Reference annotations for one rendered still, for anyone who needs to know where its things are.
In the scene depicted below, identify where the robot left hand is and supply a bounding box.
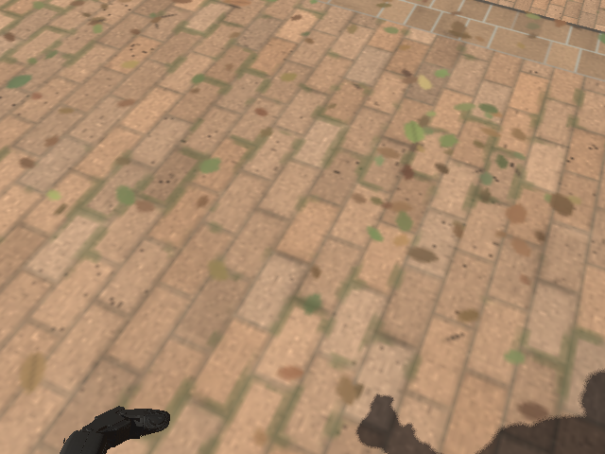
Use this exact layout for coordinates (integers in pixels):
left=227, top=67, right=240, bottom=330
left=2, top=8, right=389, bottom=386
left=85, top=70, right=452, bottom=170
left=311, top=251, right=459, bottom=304
left=60, top=406, right=170, bottom=454

